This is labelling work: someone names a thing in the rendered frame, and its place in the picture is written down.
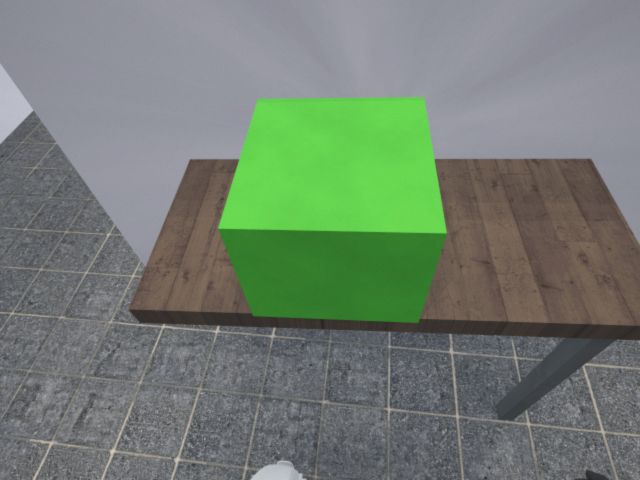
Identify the table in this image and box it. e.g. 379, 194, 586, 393
128, 159, 640, 421

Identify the carton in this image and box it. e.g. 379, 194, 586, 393
218, 97, 447, 323

